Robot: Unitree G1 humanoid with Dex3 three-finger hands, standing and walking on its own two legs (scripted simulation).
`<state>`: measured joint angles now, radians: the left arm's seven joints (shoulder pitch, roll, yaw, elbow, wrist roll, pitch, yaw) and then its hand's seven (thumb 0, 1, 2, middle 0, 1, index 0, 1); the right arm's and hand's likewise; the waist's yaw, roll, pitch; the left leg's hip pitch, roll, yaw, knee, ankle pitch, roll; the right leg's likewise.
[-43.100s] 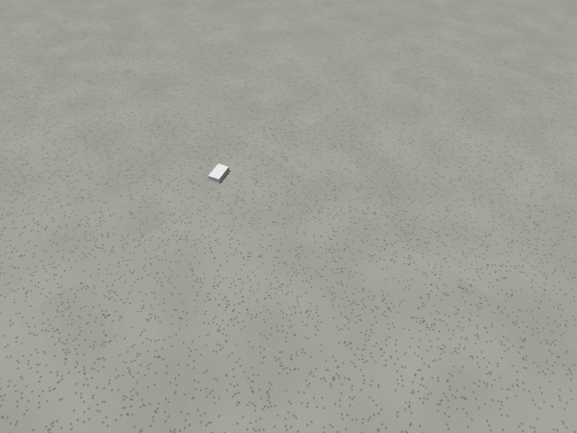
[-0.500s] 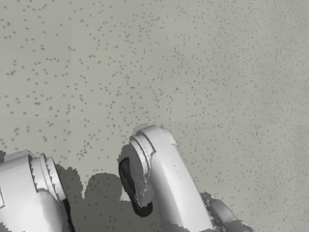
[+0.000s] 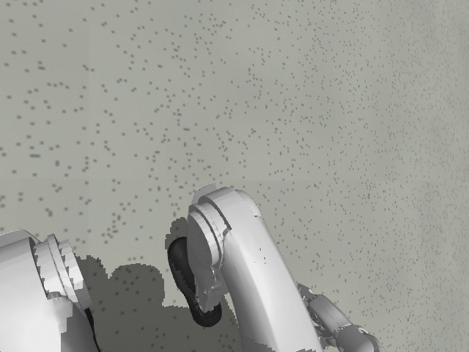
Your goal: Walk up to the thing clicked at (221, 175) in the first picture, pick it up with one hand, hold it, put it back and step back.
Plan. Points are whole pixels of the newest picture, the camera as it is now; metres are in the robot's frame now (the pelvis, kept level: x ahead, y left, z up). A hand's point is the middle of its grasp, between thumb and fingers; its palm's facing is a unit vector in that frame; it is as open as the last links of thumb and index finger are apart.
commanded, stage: rest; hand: left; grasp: from above
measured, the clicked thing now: out of the picture +0.43 +0.38 -0.29
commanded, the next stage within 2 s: open in 0.12 s
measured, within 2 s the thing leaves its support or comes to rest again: neither
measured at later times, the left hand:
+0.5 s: hand out of the picture +0.43 +0.36 -0.25, palm faces -0.43 -0.16 -0.89, open 9.5 cm
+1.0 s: hand out of the picture +0.43 +0.36 -0.24, palm faces -0.43 -0.16 -0.89, open 13.1 cm
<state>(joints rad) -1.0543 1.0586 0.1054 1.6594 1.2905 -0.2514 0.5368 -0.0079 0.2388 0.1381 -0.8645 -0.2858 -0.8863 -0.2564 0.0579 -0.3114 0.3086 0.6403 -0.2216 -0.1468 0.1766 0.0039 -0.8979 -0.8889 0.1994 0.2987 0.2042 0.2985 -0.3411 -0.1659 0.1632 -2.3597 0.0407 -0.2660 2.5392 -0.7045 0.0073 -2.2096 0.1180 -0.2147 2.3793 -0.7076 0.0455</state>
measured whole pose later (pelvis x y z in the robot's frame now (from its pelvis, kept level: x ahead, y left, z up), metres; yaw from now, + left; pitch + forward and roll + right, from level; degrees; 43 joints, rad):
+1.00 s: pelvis -0.01 +0.00 +0.00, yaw -1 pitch +26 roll -15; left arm -1.08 1.11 0.07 1.69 1.26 -0.27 0.55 0.00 -0.32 0.81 -0.21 -0.90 -0.24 -0.87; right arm 0.05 -0.34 0.36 0.61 -0.23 -0.17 0.19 0.00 -0.89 -0.89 0.20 0.30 0.20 0.30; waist -0.36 -0.18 0.19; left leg -2.34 0.05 -0.29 2.53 -0.69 0.01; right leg -2.19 0.13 -0.23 2.36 -0.68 0.05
